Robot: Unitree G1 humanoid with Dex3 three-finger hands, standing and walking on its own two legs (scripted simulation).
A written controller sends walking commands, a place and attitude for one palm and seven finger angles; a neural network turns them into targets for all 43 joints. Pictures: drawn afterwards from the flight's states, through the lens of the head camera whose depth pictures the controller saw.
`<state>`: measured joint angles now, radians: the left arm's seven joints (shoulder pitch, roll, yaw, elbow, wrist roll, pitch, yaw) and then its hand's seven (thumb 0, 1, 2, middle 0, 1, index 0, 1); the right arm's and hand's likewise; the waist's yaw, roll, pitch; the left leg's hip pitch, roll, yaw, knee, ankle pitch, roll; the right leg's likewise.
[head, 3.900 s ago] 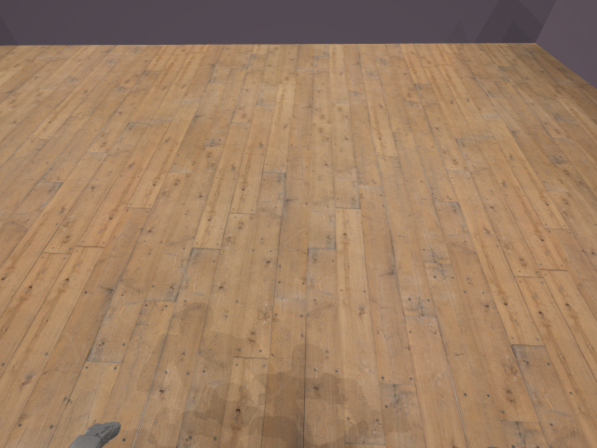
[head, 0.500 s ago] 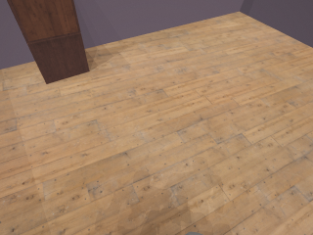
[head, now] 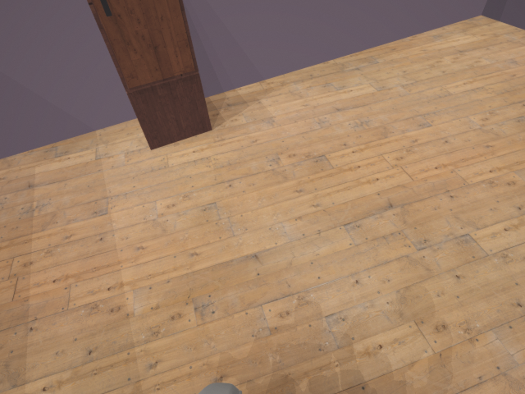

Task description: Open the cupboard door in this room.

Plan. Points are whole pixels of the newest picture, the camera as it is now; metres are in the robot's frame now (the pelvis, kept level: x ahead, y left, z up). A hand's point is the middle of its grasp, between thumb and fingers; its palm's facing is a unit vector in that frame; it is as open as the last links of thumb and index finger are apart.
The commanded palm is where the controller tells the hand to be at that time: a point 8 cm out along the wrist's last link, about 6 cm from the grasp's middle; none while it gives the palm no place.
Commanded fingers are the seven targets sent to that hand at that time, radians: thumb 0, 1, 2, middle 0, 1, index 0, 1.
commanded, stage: turn or walk to find it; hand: left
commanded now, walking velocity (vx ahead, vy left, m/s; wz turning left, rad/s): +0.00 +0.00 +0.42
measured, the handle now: out of the picture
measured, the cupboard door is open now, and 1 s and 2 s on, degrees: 0 0 0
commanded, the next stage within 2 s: stand and wait in 0.02 s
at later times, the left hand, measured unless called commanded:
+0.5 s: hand out of the picture -0.07 +0.23 -0.19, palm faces +0.16 -0.97 -0.19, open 7.4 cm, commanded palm none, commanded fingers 0.00 0.90 0.90 -0.20 -0.30 -0.20 -0.30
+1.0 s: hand out of the picture -0.06 +0.20 -0.18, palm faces +0.08 -0.98 -0.17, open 7.3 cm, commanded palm none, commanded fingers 0.00 0.90 0.90 -0.20 -0.30 -0.20 -0.30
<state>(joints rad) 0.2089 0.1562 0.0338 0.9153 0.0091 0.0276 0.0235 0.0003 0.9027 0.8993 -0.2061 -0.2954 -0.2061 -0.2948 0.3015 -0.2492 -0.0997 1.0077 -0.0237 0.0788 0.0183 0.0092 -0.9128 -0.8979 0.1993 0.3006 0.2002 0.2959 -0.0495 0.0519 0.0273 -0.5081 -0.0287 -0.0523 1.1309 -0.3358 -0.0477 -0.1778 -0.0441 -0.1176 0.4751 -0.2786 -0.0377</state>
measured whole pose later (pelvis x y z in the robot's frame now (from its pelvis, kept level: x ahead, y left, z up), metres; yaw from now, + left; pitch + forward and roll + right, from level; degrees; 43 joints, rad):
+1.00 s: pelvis -0.04 +0.04 +0.00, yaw +3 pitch -2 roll +0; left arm 0.28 0.15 0.00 1.14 0.00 0.01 0.02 0.00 0.91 0.90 -0.20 -0.29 -0.20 -0.29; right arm 0.35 -0.15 -0.01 1.19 -0.01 0.01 -0.02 0.01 -0.92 -0.90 0.20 0.30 0.20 0.30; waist -0.01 -0.01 0.04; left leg -0.14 0.02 0.09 0.41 -0.23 0.01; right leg -0.19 -0.05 -0.06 0.42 -0.19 0.02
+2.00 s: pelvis -0.05 +0.03 +0.00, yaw +4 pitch -1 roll +0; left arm 0.29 0.14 0.01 1.12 0.01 0.00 0.03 0.00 0.91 0.90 -0.20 -0.29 -0.20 -0.29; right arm 0.31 -0.13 -0.02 1.14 -0.01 0.00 -0.02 0.01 -0.91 -0.90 0.20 0.30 0.20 0.30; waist 0.00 0.00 0.03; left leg -0.20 0.02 0.07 0.46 -0.24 0.01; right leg -0.24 -0.06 -0.07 0.47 -0.21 0.02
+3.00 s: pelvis -0.05 -0.02 +0.00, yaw +27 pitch +0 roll +3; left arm 0.20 0.17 0.03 0.93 0.01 0.01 0.02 0.00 0.90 0.90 -0.21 -0.30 -0.21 -0.29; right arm 0.22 -0.28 -0.10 0.99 -0.02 0.07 0.02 0.01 -0.91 -0.90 0.20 0.30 0.20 0.30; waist -0.04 0.05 0.06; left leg -0.52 -0.01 -0.05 1.17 -0.34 -0.06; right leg -0.18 -0.05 -0.11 0.49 -0.31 -0.04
